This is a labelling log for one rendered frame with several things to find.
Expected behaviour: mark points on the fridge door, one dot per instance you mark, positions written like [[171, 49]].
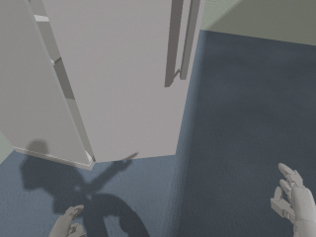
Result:
[[122, 60]]

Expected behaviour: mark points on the right robot hand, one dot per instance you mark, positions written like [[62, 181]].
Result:
[[302, 205]]

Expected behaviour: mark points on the right robot forearm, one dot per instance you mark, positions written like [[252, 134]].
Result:
[[304, 228]]

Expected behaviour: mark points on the handle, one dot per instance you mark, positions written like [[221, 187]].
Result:
[[189, 38]]

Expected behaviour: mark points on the left robot hand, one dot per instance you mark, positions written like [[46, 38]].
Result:
[[63, 226]]

